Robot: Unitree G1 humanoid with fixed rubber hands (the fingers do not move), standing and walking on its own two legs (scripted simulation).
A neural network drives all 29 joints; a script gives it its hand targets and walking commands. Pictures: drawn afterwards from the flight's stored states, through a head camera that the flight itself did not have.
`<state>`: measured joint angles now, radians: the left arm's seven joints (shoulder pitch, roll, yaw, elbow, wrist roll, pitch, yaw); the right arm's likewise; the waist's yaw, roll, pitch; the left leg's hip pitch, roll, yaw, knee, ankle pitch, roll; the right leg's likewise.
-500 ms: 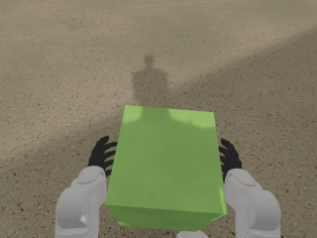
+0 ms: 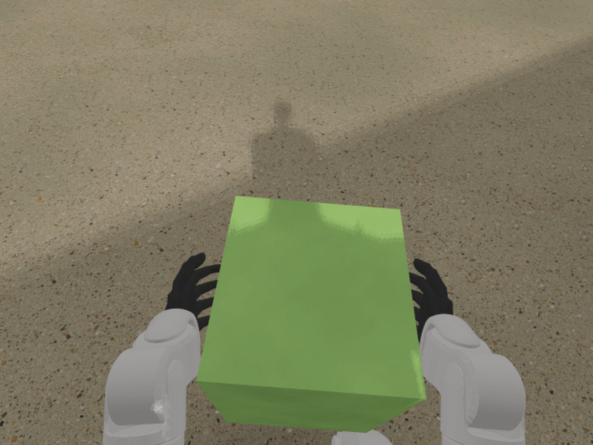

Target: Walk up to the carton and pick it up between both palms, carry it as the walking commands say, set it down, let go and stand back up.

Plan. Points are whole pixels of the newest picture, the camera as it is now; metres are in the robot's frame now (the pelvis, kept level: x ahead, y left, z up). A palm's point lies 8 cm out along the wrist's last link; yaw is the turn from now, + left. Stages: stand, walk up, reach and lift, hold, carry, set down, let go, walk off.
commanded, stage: carry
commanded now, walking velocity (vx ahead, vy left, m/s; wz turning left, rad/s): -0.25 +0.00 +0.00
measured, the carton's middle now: (306, 324) +0.26 +0.00 +0.02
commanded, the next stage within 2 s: none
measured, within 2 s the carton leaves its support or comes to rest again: neither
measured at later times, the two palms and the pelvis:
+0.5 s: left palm out of the picture +0.07 +0.14 +0.08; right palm out of the picture +0.07 -0.15 +0.08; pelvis -0.17 +0.00 +0.00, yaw +0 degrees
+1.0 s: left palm out of the picture -0.09 +0.14 +0.08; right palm out of the picture -0.09 -0.15 +0.08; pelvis -0.33 +0.00 +0.00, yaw +0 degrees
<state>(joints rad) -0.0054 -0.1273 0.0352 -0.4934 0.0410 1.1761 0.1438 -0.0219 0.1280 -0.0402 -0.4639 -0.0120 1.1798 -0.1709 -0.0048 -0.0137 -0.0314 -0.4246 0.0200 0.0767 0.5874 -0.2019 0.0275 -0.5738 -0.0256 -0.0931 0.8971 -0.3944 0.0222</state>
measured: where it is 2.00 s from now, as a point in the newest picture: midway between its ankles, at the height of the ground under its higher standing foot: outside the picture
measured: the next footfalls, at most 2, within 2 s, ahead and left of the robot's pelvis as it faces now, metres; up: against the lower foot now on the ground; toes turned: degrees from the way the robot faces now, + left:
right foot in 0.08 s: +0.05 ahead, -0.10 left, +0.00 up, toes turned -6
left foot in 0.34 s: -0.07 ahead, +0.11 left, +0.00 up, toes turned +5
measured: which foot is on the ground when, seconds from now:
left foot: down 0.00-0.12, up 0.14-0.32, down 0.34-0.62, up 0.64-0.82, down 0.84-1.00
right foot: up 0.00-0.06, down 0.08-0.40, up 0.42-0.56, down 0.58-0.88, up 0.90-1.00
